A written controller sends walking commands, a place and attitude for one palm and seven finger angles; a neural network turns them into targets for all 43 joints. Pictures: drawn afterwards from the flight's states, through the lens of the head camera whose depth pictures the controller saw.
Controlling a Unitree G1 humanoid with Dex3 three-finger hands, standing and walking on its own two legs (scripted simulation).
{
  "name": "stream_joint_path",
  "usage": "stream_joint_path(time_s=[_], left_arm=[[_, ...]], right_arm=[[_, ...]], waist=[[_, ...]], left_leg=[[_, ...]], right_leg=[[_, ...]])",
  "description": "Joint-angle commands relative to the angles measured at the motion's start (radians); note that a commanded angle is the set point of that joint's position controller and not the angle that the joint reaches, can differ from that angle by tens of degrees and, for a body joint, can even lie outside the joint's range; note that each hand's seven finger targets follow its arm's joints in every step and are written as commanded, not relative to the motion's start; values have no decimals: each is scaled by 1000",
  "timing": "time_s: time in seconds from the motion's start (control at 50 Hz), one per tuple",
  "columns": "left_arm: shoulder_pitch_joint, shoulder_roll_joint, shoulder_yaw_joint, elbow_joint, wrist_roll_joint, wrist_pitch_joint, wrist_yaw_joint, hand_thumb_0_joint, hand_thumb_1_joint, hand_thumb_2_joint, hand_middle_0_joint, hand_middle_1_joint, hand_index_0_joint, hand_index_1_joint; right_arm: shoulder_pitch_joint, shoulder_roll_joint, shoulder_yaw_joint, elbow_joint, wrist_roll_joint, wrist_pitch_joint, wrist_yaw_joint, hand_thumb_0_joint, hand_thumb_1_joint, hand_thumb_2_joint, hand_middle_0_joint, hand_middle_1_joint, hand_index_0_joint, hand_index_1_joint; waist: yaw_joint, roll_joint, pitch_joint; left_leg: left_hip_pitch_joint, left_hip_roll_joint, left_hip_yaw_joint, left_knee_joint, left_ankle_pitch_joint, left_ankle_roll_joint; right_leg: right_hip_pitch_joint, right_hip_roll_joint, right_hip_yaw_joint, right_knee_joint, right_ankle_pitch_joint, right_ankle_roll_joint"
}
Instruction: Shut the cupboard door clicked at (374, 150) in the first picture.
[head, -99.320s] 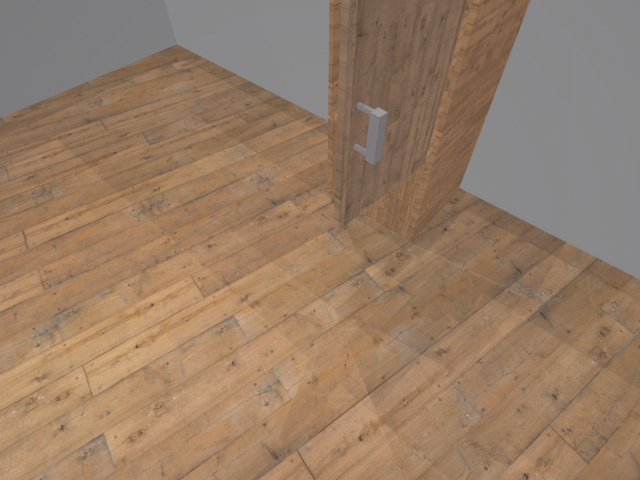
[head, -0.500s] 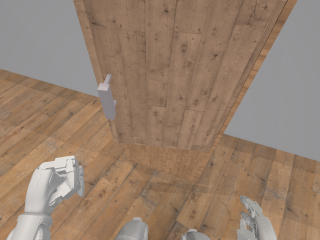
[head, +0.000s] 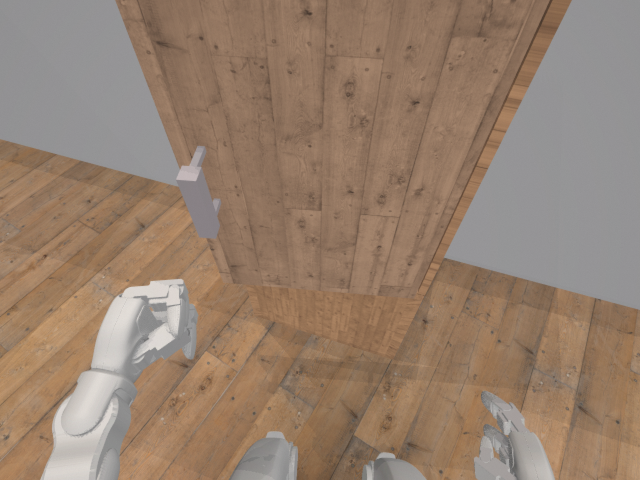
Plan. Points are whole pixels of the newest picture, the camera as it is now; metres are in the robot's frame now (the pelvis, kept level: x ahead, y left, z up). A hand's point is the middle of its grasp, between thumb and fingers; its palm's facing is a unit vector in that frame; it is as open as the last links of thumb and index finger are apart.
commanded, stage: bring the fist close to the handle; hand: left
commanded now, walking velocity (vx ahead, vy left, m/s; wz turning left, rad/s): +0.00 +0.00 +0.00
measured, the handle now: (204, 193) +0.48 +0.20 +0.06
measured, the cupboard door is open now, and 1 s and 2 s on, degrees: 13 13 2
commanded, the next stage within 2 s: push the door shut along its arc in 1.04 s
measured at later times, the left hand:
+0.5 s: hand (204, 267) +0.35 +0.17 +0.07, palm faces -0.02 -1.00 -0.04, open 3.1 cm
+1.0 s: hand (207, 254) +0.37 +0.17 +0.06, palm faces -0.02 -1.00 -0.01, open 3.1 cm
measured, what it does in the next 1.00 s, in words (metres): stands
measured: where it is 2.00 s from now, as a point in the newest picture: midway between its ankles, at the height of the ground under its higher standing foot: outside the picture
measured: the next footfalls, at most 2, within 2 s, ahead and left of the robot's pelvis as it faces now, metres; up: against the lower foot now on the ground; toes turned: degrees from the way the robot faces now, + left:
none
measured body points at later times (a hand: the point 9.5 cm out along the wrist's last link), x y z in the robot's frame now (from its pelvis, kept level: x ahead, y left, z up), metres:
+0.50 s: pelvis +0.00 +0.00 +0.00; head +0.06 +0.00 +0.45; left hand +0.34 +0.22 +0.07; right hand +0.14 -0.25 -0.10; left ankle +0.05 +0.09 -0.65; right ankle +0.01 -0.10 -0.65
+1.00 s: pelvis +0.00 +0.00 +0.01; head +0.07 +0.01 +0.45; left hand +0.37 +0.22 +0.06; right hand +0.10 -0.26 -0.10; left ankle +0.05 +0.09 -0.65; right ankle +0.01 -0.10 -0.65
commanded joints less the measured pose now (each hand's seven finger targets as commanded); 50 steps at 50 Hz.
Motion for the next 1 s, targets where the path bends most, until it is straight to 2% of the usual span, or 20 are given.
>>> stream_joint_path(time_s=[0.0, 0.06, 0.12, 0.18, 0.24, 0.34, 0.4, 0.44, 0.48, 0.52, 0.58, 0.62, 0.68, 0.74, 0.76, 0.82, 0.86, 0.9, 0.94, 0.98], left_arm=[[-191, 150, 134, -222, -21, -107, 71, 0, 900, 900, -1300, -1500, -1300, -1500], [-180, 130, 123, -131, -2, -123, 95, 0, 900, 900, -1300, -1500, -1300, -1500], [-182, 105, 79, -54, 21, -115, 77, 0, 900, 900, -1300, -1500, -1300, -1500], [-274, 85, 36, -48, 22, -109, 52, 0, 900, 900, -1300, -1500, -1300, -1500], [-389, 141, 97, -63, 11, -138, 64, 0, 900, 900, -1300, -1500, -1300, -1500], [-573, 135, 86, -2, 33, -195, 109, 0, 900, 900, -1300, -1500, -1300, -1500], [-570, 159, 113, 99, 47, -187, 113, 0, 900, 900, -1300, -1500, -1300, -1500], [-568, 150, 99, 144, 52, -168, 100, 0, 900, 900, -1300, -1500, -1300, -1500], [-552, 143, 99, 189, 47, -141, 83, 0, 900, 900, -1300, -1500, -1300, -1500], [-602, 131, 83, 217, 40, -125, 73, 0, 900, 900, -1300, -1500, -1300, -1500], [-712, 175, 130, 268, 30, -137, 79, 0, 900, 900, -1300, -1500, -1300, -1500], [-800, 170, 127, 279, 36, -170, 87, 0, 900, 900, -1300, -1500, -1300, -1500], [-748, 159, 123, 288, 47, -207, 89, 0, 900, 900, -1300, -1500, -1300, -1500], [-735, 164, 119, 310, 57, -216, 80, 0, 900, 900, -1300, -1500, -1300, -1500], [-712, 192, 144, 320, 58, -212, 77, 0, 900, 900, -1300, -1500, -1300, -1500], [-755, 149, 102, 321, 55, -196, 71, 0, 900, 900, -1300, -1500, -1300, -1500], [-770, 182, 134, 298, 47, -197, 78, 0, 900, 900, -1300, -1500, -1300, -1500], [-770, 168, 128, 275, 42, -209, 86, 0, 900, 900, -1300, -1500, -1300, -1500], [-794, 144, 106, 270, 45, -223, 93, 0, 900, 900, -1300, -1500, -1300, -1500], [-791, 162, 120, 300, 56, -231, 101, 0, 900, 900, -1300, -1500, -1300, -1500]], right_arm=[[-25, -122, -58, -138, 3, -42, -2, 0, -900, -900, 200, 300, 200, 300], [-15, -127, -61, -124, -1, -29, 10, 0, -900, -900, 200, 300, 200, 300], [-9, -134, -67, -121, 3, -11, 20, 0, -900, -900, 200, 300, 200, 300], [-4, -140, -70, -122, 7, 0, 20, 0, -900, -900, 200, 300, 200, 300], [-6, -140, -73, -104, 6, 3, 10, 0, -900, -900, 200, 300, 200, 300], [-10, -137, -66, -61, 0, -4, 5, 0, -900, -900, 200, 300, 200, 300], [-1, -139, -70, -48, -1, 4, 10, 0, -900, -900, 200, 300, 200, 300], [5, -141, -69, -52, 1, 15, 16, 0, -900, -900, 200, 300, 200, 300], [17, -143, -72, -57, 5, 27, 20, 0, -900, -900, 200, 300, 200, 300], [20, -143, -71, -60, 9, 40, 21, 0, -900, -900, 200, 300, 200, 300], [25, -146, -69, -47, 9, 48, 14, 0, -900, -900, 200, 300, 200, 300], [29, -142, -70, -38, 7, 47, 14, 0, -900, -900, 200, 300, 200, 300], [38, -146, -75, -39, 1, 45, 24, 0, -900, -900, 200, 300, 200, 300], [49, -148, -78, -35, 0, 55, 32, 0, -900, -900, 200, 300, 200, 300], [58, -155, -82, -39, 0, 58, 32, 0, -900, -900, 200, 300, 200, 300], [51, -151, -79, -43, 6, 70, 33, 0, -900, -900, 200, 300, 200, 300], [56, -157, -84, -42, 6, 69, 29, 0, -900, -900, 200, 300, 200, 300], [51, -153, -83, -42, 6, 71, 28, 0, -900, -900, 200, 300, 200, 300], [49, -150, -82, -36, 4, 67, 29, 0, -900, -900, 200, 300, 200, 300], [54, -153, -82, -26, 2, 66, 28, 0, -900, -900, 200, 300, 200, 300]], waist=[[5, -10, -278], [6, -17, -247], [-6, -35, -217], [-27, -41, -223], [-26, -45, -264], [-44, -5, -276], [-27, -13, -309], [-22, 10, -317], [-16, -6, -326], [-31, -25, -300], [-47, -78, -265], [-54, -60, -267], [-31, -3, -327], [-34, -16, -347], [-22, -16, -362], [-39, -12, -317], [-37, -6, -332], [-39, -28, -349], [-45, -8, -334], [-45, -12, -323]], left_leg=[[241, -1, -74, -189, 227, -24], [216, -2, -70, -194, 219, -25], [206, -1, -57, -198, 215, -24], [221, -2, -56, -198, 201, -16], [236, 0, -60, -195, 199, -17], [258, 4, -73, -191, 174, -20], [241, 0, -60, -187, 182, -20], [248, -2, -56, -197, 196, -22], [255, -1, -54, -205, 232, -23], [244, -1, -47, -209, 219, -20], [195, 0, -46, -197, 178, -15], [200, 0, -49, -191, 175, -15], [261, 0, -56, -195, 214, -22], [262, 1, -55, -195, 224, -20], [260, 0, -56, -195, 241, -19], [263, 2, -57, -215, 199, -20], [280, 3, -60, -213, 217, -19], [296, 6, -61, -216, 235, -20], [305, 6, -67, -219, 214, -23], [297, 6, -69, -214, 213, -23]], right_leg=[[132, -1, 94, -170, 255, 16], [125, -1, 93, -169, 249, 15], [114, -7, 102, -180, 262, 21], [110, -9, 111, -198, 256, 26], [120, -9, 116, -198, 246, 24], [61, -7, 107, -178, 206, 19], [93, -10, 121, -180, 224, 22], [106, -10, 122, -185, 246, 21], [132, -10, 117, -187, 293, 21], [130, -10, 122, -206, 289, 27], [127, -14, 136, -220, 244, 31], [103, -13, 135, -208, 238, 28], [95, -9, 117, -185, 271, 19], [101, -6, 119, -181, 283, 22], [116, -4, 119, -178, 299, 19], [87, -4, 110, -195, 254, 22], [95, 0, 112, -197, 270, 19], [103, -2, 107, -194, 287, 21], [75, -1, 100, -192, 260, 20], [68, 0, 102, -188, 260, 19]])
